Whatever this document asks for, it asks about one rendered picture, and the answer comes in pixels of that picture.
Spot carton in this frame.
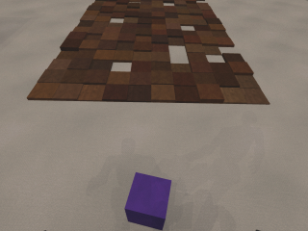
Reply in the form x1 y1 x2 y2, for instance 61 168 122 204
124 172 171 230

